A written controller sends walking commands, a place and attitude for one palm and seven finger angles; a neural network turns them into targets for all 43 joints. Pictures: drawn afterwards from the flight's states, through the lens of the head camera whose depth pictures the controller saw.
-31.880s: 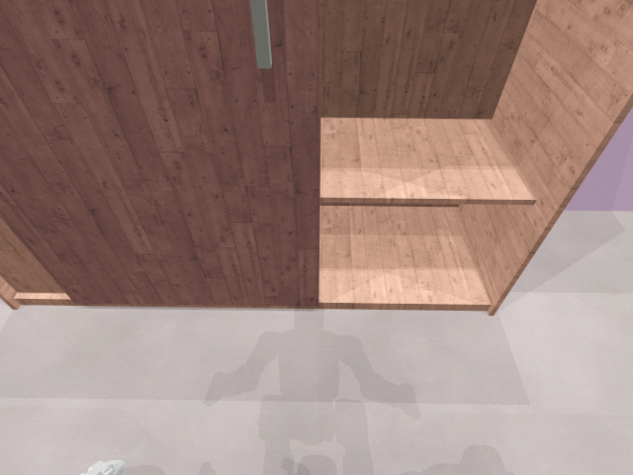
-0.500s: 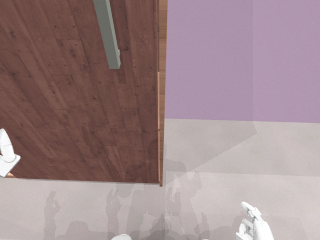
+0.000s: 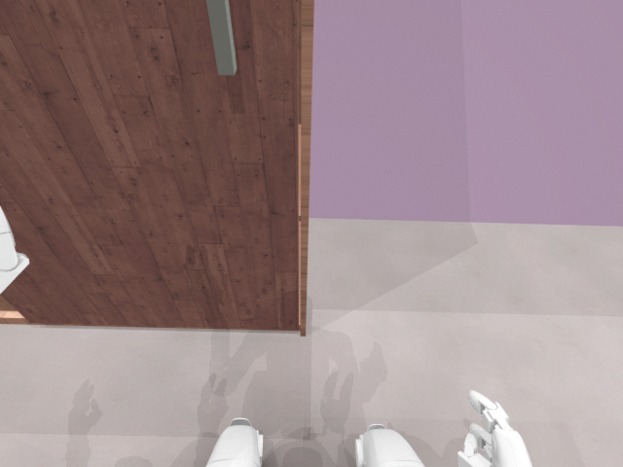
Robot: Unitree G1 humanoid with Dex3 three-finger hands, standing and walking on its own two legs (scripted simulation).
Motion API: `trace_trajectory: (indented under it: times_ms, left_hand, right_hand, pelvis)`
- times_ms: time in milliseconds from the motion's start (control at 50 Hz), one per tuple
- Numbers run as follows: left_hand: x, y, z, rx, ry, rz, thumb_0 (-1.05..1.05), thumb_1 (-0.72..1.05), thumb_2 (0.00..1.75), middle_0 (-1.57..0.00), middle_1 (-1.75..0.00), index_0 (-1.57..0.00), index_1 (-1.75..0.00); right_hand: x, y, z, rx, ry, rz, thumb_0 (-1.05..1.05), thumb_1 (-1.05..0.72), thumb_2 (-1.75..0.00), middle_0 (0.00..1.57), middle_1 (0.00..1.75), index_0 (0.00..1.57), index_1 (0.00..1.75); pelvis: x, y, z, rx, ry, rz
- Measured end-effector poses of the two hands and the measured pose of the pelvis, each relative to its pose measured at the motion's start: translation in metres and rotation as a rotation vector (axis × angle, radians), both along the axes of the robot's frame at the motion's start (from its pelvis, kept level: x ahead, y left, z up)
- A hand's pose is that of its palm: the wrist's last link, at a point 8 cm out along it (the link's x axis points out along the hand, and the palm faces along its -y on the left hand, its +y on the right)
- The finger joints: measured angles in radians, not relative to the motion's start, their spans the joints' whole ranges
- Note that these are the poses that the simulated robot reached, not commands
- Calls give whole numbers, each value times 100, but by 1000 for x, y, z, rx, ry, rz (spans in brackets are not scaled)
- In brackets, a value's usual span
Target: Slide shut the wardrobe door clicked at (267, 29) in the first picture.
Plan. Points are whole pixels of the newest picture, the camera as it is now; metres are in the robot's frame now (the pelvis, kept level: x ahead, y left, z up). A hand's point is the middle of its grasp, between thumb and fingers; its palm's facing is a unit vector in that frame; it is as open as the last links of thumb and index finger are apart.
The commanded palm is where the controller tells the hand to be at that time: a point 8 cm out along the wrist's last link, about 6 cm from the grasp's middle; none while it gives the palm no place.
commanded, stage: stop stepping back and stand still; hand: left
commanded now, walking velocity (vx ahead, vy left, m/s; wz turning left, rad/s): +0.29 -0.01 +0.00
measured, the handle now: out of the picture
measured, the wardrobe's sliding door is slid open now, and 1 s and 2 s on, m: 0.00 0.00 0.00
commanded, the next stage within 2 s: let the arm hang, fingers relaxed in 0.84 s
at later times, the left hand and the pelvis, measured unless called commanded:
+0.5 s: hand out of the picture +0.02 +0.25 +0.24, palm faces +0.48 -0.77 -0.42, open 7.4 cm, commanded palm -0.03 +0.30 +0.23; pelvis -0.17 +0.00 +0.04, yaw +0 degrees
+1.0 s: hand out of the picture +0.05 +0.27 +0.17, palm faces +0.33 -0.76 -0.57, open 7.4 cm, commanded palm none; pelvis -0.17 +0.01 +0.03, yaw +2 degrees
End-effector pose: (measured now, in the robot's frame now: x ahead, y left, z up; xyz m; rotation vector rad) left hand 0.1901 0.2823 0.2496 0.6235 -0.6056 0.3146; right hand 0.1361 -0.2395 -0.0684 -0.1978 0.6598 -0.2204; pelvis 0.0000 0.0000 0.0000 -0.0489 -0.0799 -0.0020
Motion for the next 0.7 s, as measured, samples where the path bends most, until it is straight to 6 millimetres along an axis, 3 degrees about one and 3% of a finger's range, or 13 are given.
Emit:
trace_trajectory:
  times_ms: [60,120,200,300,340,420,480,540,600,700]
  left_hand:
    - [-43,-1,-5,29,-26,50,1,88,90,-21,-30,-21,-30]
    - [-85,7,-10,-3,38,109,1,88,90,-21,-30,-22,-30]
    - [-125,31,-6,-88,47,172,1,88,90,-22,-30,-22,-30]
    - [-144,56,-7,-184,22,217,1,88,90,-21,-30,-21,-30]
    - [-152,51,-11,-231,79,208,1,89,90,-21,-30,-21,-30]
    - [-180,25,-7,-245,158,147,1,89,90,-20,-30,-20,-30]
    - [-207,9,1,-136,139,118,2,89,90,-21,-30,-21,-30]
    - [-222,13,10,-99,110,121,1,88,90,-21,-30,-21,-30]
    - [-225,24,8,-146,130,169,1,88,90,-21,-30,-21,-30]
    - [-223,34,-11,-213,233,220,1,88,90,-21,-30,-21,-30]
  right_hand:
    - [-20,-1,-12,28,15,32,1,-90,-90,20,30,20,30]
    - [-41,0,-18,-8,102,95,1,-90,-90,20,30,20,30]
    - [-69,13,0,-44,122,119,2,-90,-90,20,30,20,30]
    - [-98,30,22,-17,34,129,2,-90,-90,20,30,20,30]
    - [-111,35,34,13,22,131,2,-90,-90,20,30,20,30]
    - [-131,38,55,18,-4,145,2,-90,-90,20,30,20,30]
    - [-136,31,51,6,-30,167,1,-90,-90,20,30,20,30]
    - [-148,19,42,-19,34,164,1,-90,-90,20,30,20,30]
    - [-164,10,44,-28,68,127,1,-90,-90,20,30,20,30]
    - [-187,2,43,-52,81,75,1,-90,-90,20,30,20,30]
  pelvis:
    - [-20,-11,-11,38,11,47]
    - [-41,-3,-5,61,1,31]
    - [-64,10,13,60,11,4]
    - [-106,14,24,23,-1,34]
    - [-118,12,34,17,8,36]
    - [-137,4,51,8,41,35]
    - [-159,-3,39,70,86,19]
    - [-177,-4,39,64,90,-5]
    - [-183,-1,48,81,96,-6]
    - [-185,9,53,107,105,2]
